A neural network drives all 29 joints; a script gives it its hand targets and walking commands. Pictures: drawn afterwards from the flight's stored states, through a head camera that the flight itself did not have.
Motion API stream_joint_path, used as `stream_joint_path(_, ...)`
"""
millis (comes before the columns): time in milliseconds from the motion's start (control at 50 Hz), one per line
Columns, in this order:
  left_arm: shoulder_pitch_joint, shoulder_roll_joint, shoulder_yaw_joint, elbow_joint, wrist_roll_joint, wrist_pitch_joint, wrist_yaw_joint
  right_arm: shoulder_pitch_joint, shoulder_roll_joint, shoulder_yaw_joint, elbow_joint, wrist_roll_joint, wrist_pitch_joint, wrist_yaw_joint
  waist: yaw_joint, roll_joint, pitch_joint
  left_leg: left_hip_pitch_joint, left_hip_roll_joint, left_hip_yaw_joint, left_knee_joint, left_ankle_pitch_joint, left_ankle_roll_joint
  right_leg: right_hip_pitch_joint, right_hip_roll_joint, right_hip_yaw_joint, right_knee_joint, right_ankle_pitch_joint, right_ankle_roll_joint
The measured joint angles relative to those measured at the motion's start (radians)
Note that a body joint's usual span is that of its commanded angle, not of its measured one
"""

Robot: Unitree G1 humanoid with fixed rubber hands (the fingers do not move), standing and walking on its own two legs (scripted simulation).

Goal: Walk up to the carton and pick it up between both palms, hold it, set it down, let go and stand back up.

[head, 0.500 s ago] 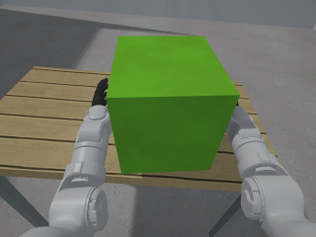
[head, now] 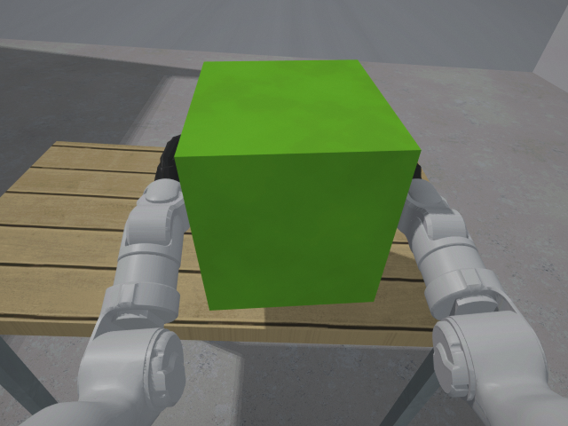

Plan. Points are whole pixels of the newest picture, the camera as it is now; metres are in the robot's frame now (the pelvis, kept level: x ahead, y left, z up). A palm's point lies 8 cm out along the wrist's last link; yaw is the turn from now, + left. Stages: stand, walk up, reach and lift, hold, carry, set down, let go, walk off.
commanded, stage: reach and lift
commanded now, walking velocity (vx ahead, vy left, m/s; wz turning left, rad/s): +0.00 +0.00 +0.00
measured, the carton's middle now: (287, 179) +0.43 +0.01 +0.18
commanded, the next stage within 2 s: hold in 1.38 s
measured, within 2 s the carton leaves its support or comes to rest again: neither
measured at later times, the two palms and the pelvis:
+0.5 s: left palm (170, 168) +0.38 +0.17 +0.21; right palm (419, 183) +0.37 -0.16 +0.22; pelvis -0.01 +0.02 +0.00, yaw -2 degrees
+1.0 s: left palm (168, 158) +0.39 +0.17 +0.23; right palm (423, 168) +0.37 -0.16 +0.24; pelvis +0.00 +0.03 +0.00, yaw -2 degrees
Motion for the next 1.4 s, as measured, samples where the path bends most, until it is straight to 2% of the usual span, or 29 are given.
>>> stream_joint_path(120,0.029,0.015,-0.026,-0.038,-0.013,0.024,-0.006,0.032,0.002,0.03,-0.065,0.036,0.036,-0.037,-0.024,0.001,0.009,0.01,-0.003,-0.009,0.019,-0.01,0.004,0.026,-0.001,-0.003,-0.009,0.003,0.006)
stream_joint_path(260,0.037,0.019,-0.051,-0.08,-0.024,0.071,0.003,0.062,0.0,0.022,-0.128,0.061,0.083,-0.049,-0.037,0.009,-0.003,-0.004,-0.009,-0.003,0.038,-0.015,0.013,0.011,-0.006,0.008,0.005,0.004,0.014)
stream_joint_path(440,-0.051,0.033,-0.042,-0.009,-0.034,0.115,0.005,0.017,-0.015,-0.005,-0.121,0.066,0.153,-0.058,-0.027,0.024,-0.029,-0.023,-0.012,0.021,0.042,-0.015,0.026,-0.022,-0.008,0.041,0.017,0.011,0.024)
stream_joint_path(860,-0.061,0.035,-0.028,-0.046,-0.021,0.191,-0.009,-0.044,-0.045,0.034,-0.111,0.133,0.232,-0.082,-0.043,0.028,-0.038,-0.003,-0.015,0.013,0.058,-0.038,0.03,0.017,-0.004,0.053,-0.008,0.01,0.031)
stream_joint_path(960,-0.042,0.042,-0.049,-0.094,-0.033,0.207,-0.005,-0.028,-0.057,0.056,-0.161,0.16,0.246,-0.095,-0.05,0.037,-0.045,-0.015,-0.013,0.006,0.071,-0.046,0.028,0.013,0.0,0.052,-0.011,0.009,0.031)
stream_joint_path(1400,-0.083,0.052,-0.008,-0.092,-0.028,0.27,-0.028,-0.072,-0.068,0.078,-0.169,0.201,0.323,-0.133,-0.039,0.041,-0.062,-0.003,-0.004,-0.006,0.076,-0.056,0.017,0.021,0.016,0.061,-0.002,-0.001,0.02)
